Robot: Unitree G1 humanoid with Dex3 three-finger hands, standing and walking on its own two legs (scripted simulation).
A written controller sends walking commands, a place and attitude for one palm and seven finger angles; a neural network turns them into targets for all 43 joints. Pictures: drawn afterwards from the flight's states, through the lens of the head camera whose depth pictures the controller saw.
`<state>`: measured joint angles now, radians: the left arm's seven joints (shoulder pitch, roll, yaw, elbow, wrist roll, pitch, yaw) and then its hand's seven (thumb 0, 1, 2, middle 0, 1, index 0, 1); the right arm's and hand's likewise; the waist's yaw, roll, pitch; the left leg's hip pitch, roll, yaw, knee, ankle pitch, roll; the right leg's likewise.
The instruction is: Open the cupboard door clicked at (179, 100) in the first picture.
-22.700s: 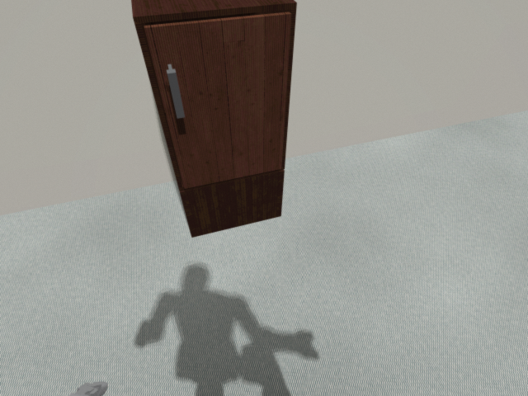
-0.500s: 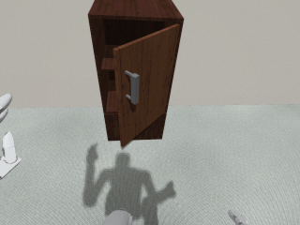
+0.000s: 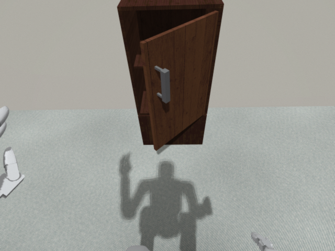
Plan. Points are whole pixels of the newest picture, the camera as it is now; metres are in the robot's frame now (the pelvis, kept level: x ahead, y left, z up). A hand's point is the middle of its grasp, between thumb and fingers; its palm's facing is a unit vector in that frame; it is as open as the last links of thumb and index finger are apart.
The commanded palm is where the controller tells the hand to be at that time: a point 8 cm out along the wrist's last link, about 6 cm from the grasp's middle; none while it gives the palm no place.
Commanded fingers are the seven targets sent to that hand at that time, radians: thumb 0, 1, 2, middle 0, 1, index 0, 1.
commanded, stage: stop stepping back and stand still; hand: left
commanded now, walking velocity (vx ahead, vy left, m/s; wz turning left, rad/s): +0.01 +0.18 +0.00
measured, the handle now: (161, 84) +0.69 +0.07 +0.01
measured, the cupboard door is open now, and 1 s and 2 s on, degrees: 44 44 44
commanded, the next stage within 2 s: let the arm hang, fingers relaxed in 0.96 s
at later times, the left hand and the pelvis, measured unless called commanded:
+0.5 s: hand (16, 160) +0.23 +0.29 +0.18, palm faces +0.39 -0.77 -0.50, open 7.4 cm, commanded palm +0.17 +0.33 +0.19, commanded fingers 0.00 0.90 0.90 -0.20 -0.30 -0.20 -0.30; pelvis +0.03 +0.03 +0.02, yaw -1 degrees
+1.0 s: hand (4, 164) +0.23 +0.32 +0.17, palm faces +0.38 -0.79 -0.48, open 7.4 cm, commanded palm +0.17 +0.36 +0.19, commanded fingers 0.00 0.90 0.90 -0.20 -0.30 -0.20 -0.30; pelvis +0.02 +0.06 +0.02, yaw -1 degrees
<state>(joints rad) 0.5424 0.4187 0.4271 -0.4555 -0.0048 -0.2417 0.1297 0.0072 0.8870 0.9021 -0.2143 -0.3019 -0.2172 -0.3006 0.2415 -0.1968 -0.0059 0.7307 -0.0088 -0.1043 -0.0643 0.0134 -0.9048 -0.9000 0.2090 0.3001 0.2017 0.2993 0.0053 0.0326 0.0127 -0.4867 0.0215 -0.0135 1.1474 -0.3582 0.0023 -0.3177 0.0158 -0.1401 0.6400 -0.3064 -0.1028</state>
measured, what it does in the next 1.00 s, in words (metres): steps on the spot: left foot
